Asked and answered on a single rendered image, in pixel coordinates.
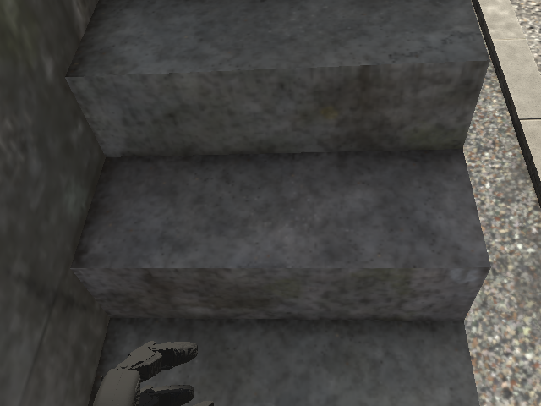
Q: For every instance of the left robot hand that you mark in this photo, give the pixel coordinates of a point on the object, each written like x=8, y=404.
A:
x=121, y=386

